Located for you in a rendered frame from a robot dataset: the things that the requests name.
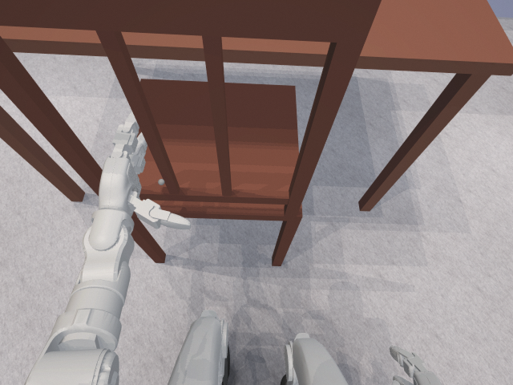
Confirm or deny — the robot thigh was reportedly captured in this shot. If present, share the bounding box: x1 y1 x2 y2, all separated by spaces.
285 338 349 385
168 317 228 385

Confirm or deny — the right robot hand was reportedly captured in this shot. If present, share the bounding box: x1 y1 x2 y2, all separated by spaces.
390 346 442 385

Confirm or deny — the robot right thigh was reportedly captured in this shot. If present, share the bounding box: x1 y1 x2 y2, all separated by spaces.
285 338 349 385

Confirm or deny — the robot left forearm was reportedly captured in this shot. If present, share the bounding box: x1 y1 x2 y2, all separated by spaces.
24 209 135 385

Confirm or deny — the chair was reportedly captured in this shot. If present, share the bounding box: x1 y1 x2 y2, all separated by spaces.
0 0 382 266

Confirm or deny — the table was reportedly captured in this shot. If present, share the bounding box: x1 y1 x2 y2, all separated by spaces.
0 0 513 211

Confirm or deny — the left robot hand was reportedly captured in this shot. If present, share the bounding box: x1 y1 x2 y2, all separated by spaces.
99 112 191 229

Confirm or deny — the robot left upper arm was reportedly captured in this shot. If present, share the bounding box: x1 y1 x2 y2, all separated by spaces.
29 348 119 385

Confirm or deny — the robot left thigh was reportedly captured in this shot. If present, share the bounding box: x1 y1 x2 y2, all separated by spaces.
168 317 228 385

